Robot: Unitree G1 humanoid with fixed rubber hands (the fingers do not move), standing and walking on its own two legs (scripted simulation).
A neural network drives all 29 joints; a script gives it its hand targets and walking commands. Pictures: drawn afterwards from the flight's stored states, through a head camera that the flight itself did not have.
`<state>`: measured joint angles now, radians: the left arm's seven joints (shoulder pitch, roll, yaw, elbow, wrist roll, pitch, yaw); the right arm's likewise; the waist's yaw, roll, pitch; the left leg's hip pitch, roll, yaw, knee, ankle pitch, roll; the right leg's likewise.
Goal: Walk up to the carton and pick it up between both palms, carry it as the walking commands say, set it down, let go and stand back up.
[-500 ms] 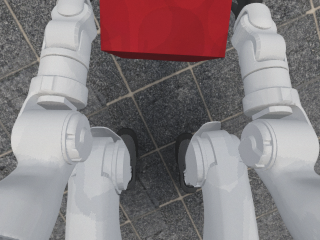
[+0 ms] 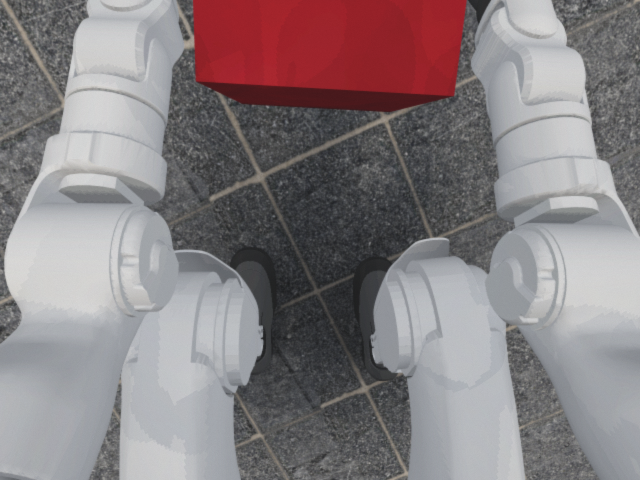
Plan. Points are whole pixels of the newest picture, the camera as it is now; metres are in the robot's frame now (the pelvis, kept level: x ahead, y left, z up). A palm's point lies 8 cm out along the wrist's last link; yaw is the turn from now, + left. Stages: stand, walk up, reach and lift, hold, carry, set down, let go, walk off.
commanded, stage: set down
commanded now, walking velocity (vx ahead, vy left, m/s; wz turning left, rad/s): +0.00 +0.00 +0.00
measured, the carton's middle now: (325, 0) +0.56 -0.01 -0.24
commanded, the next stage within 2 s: none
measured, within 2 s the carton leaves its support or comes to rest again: neither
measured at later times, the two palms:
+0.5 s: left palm out of the picture +0.56 +0.15 -0.16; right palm out of the picture +0.55 -0.16 -0.16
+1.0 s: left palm out of the picture +0.56 +0.15 -0.16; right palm out of the picture +0.55 -0.16 -0.16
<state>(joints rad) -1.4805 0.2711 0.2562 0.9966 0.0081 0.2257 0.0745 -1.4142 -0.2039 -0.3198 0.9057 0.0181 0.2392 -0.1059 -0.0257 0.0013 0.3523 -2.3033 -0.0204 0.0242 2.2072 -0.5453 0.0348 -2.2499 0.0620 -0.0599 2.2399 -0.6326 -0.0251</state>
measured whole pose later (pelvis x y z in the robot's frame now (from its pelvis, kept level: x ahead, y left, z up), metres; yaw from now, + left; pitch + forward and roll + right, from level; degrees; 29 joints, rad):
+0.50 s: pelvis +0.00 +0.00 +0.00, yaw +0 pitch +36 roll -1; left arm -1.50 0.28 0.30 1.02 0.05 0.20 0.01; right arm -1.43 -0.21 -0.37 0.92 -0.03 0.22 -0.04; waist -0.03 0.00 0.38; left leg -2.29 -0.02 0.03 2.23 -0.56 0.04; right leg -2.23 0.06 -0.06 2.26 -0.65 -0.02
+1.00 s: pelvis +0.00 +0.00 -0.01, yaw +0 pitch +33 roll -1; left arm -1.53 0.29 0.29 1.07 0.04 0.15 0.02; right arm -1.46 -0.22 -0.37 0.97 -0.04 0.17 -0.03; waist -0.03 0.00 0.44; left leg -2.26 -0.03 0.03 2.24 -0.56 0.03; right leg -2.20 0.06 -0.06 2.27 -0.65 -0.02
